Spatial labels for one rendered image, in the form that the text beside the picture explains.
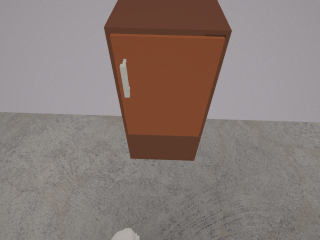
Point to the handle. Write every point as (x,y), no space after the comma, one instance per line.
(124,77)

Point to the cupboard door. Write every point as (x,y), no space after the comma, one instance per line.
(170,79)

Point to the left robot thigh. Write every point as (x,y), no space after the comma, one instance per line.
(126,235)

